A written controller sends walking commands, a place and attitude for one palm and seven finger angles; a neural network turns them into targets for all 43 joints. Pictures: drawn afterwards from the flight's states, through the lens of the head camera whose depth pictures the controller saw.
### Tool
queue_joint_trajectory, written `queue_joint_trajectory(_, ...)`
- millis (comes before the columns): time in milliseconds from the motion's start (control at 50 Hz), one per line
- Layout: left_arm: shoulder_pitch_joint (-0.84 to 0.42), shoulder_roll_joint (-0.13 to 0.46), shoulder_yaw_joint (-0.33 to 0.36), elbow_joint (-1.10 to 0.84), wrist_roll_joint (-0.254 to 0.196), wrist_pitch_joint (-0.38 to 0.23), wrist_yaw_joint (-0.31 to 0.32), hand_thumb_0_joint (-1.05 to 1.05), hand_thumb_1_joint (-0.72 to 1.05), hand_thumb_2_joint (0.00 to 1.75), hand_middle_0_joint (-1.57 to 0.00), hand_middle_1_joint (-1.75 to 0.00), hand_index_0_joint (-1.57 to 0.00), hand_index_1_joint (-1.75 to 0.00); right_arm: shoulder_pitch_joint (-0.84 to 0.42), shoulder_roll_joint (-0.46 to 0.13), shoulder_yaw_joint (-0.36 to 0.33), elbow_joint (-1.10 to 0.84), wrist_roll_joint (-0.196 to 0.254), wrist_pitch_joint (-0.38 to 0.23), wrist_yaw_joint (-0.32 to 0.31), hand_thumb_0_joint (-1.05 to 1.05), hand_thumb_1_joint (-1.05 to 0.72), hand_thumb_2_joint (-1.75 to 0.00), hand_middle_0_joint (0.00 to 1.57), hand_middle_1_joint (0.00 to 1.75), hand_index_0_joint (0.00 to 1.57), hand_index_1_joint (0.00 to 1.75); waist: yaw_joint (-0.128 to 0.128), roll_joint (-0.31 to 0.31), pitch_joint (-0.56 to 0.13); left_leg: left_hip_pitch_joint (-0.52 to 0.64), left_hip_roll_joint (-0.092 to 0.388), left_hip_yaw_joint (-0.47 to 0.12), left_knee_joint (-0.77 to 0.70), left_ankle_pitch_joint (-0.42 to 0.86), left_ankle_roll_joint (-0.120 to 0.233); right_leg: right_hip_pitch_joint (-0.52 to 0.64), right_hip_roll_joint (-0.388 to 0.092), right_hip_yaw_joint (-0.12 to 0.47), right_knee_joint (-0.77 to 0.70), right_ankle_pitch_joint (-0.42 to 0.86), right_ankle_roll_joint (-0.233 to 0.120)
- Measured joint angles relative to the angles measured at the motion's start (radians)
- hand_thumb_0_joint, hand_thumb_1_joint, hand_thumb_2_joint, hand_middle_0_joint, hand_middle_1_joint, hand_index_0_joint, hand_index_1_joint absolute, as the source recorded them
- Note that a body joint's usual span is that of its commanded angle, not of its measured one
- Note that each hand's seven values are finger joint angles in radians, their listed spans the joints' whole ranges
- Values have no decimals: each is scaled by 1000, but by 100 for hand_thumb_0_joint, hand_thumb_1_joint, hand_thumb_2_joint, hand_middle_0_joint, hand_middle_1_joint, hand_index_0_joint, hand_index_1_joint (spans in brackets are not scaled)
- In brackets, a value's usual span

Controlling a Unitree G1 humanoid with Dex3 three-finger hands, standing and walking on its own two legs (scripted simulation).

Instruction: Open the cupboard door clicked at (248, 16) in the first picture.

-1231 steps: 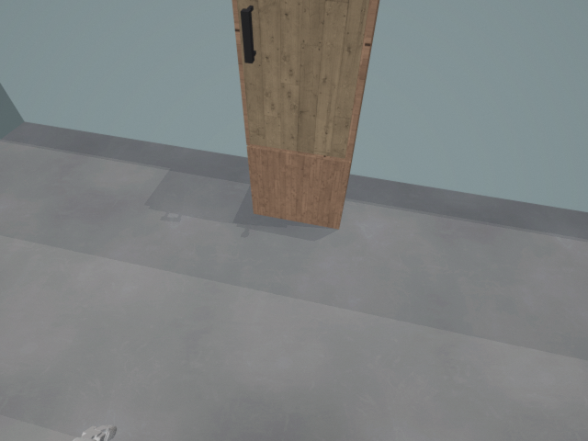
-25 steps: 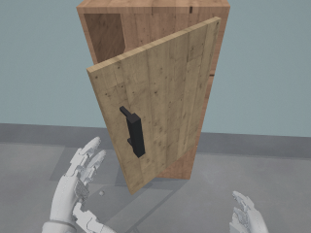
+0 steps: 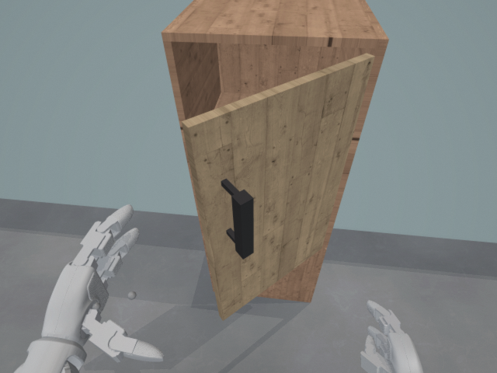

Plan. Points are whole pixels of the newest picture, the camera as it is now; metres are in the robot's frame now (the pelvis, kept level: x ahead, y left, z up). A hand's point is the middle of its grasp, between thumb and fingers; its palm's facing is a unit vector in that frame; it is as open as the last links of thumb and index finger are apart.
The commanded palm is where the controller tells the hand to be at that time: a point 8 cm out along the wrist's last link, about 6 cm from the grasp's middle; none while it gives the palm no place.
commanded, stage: draw the hand back to the body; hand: left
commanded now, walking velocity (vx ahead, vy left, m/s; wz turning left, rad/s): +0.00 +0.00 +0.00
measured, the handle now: (236, 219) +0.34 +0.06 +0.09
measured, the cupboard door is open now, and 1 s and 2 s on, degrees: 44 44 44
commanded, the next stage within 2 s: step back with the hand held close in 1.02 s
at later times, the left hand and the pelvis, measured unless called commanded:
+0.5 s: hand (70, 253) +0.21 +0.24 +0.17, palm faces +0.35 -0.86 -0.39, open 10.8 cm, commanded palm +0.16 +0.29 +0.19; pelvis +0.02 +0.01 +0.03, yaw -1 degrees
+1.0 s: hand (69, 240) +0.22 +0.24 +0.18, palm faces +0.40 -0.82 -0.41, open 7.5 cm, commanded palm +0.17 +0.29 +0.20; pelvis +0.03 -0.01 +0.03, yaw -1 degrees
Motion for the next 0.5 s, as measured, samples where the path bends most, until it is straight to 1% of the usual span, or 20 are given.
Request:
queue_joint_trajectory(40,7,11,-10,-20,55,8,76,-1,-39,35,-16,-30,-15,-30,-9,3,5,8,-9,11,-11,1,-90,-90,21,30,21,30,1,-1,14,32,-1,3,-34,14,1,33,0,3,-38,18,1)
queue_joint_trajectory(80,14,11,-15,-27,92,14,133,-1,-34,37,-16,-30,-16,-30,-17,7,9,15,-16,22,-16,1,-90,-90,21,30,21,30,1,-3,28,63,-3,6,-72,31,5,63,-3,7,-78,38,5)
queue_joint_trajectory(120,18,14,-13,-23,116,16,170,-1,-29,39,-16,-30,-16,-30,-23,11,13,26,-23,29,-19,1,-90,-90,21,30,21,30,2,-6,41,95,-6,11,-110,47,8,93,-6,12,-116,56,9)
queue_joint_trajectory(160,18,17,-6,-16,132,17,196,-1,-22,42,-17,-30,-16,-30,-29,14,15,38,-28,33,-19,1,-90,-90,21,30,21,30,4,-9,55,126,-10,16,-147,63,10,121,-9,17,-151,72,12)
queue_joint_trajectory(220,19,28,12,-8,145,16,218,-1,-13,46,-17,-30,-17,-30,-36,17,17,59,-34,35,-16,1,-90,-90,21,30,21,30,7,-12,69,167,-16,24,-197,82,14,159,-15,24,-197,92,16)
queue_joint_trajectory(300,18,41,45,-9,152,12,232,0,1,52,-18,-30,-17,-30,-42,18,16,82,-38,35,-9,1,-90,-90,21,30,21,30,12,-11,80,213,-22,32,-250,99,17,200,-21,32,-247,111,20)
queue_joint_trajectory(500,-10,67,143,6,149,5,236,0,35,67,-19,-30,-19,-30,-58,13,-5,111,-40,53,4,1,-90,-90,21,30,21,30,20,-11,89,276,-26,42,-324,120,18,259,-26,43,-321,135,22)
